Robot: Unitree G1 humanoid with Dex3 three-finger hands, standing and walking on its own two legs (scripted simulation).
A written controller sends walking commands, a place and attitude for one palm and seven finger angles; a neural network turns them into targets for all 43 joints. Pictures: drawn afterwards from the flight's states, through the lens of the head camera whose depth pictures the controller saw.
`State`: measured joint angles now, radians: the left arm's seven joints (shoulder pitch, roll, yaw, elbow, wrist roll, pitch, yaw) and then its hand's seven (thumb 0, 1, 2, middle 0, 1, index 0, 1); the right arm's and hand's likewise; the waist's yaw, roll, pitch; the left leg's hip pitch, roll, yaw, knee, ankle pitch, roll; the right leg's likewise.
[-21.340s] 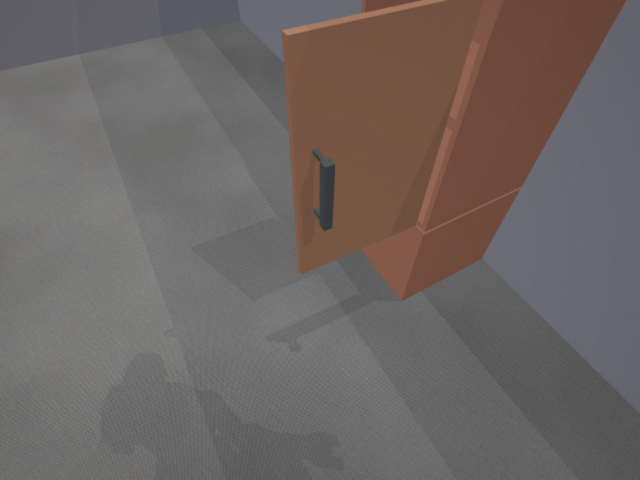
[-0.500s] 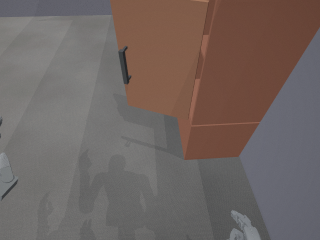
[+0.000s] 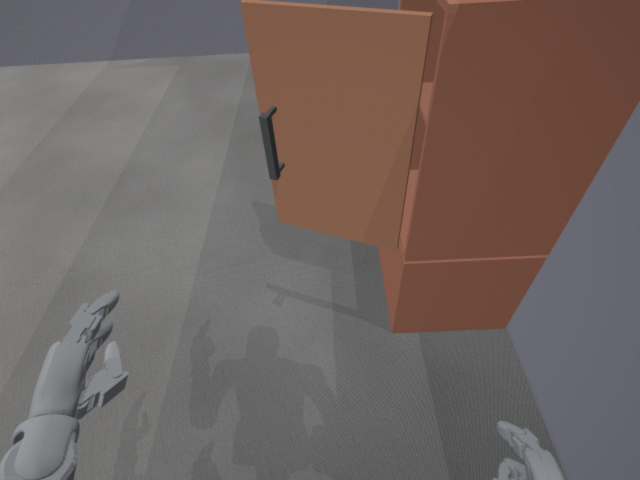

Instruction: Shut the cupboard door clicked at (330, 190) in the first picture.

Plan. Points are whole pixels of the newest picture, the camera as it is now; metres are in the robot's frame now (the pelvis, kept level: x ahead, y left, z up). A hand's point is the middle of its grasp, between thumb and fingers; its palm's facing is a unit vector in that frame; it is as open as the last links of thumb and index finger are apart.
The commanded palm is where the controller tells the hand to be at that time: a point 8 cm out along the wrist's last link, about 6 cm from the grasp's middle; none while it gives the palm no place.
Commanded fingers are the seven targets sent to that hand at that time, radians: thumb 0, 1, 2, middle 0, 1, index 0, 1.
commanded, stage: let the arm hang, fingers relaxed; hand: left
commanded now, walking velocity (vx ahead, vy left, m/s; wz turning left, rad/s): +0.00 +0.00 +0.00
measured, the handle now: (273, 144) +0.84 +0.18 -0.04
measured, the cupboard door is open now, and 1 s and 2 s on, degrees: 67 67 67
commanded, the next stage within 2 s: look to check the result in 1.00 s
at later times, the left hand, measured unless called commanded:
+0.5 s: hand out of the picture -0.08 +0.19 -0.16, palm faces +0.02 -0.98 -0.21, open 7.2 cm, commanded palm none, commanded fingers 0.00 0.90 0.90 -0.20 -0.30 -0.20 -0.30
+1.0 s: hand out of the picture -0.02 +0.17 -0.17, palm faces +0.02 -0.99 -0.15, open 7.3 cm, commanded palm none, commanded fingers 0.00 0.90 0.90 -0.20 -0.30 -0.20 -0.30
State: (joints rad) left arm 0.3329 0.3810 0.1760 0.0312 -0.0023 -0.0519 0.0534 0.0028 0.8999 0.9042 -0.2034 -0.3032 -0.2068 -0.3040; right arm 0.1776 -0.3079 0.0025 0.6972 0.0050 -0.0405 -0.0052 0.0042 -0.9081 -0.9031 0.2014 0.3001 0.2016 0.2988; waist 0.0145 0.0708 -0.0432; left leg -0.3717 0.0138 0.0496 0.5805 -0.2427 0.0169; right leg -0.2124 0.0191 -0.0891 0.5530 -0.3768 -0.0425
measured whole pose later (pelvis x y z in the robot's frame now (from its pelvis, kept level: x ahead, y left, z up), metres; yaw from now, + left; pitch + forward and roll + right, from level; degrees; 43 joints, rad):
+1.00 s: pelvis +0.00 +0.02 +0.01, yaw -1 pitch -1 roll +0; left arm 0.32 0.11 0.00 1.13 0.01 0.00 0.04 0.00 0.91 0.90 -0.20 -0.30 -0.20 -0.30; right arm 0.31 -0.13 0.01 1.13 -0.01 0.01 -0.04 0.00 -0.92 -0.90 0.20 0.30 0.20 0.30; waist -0.01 -0.01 0.01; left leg -0.23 -0.02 0.08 0.41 -0.16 0.04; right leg -0.09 -0.01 -0.06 0.40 -0.30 -0.01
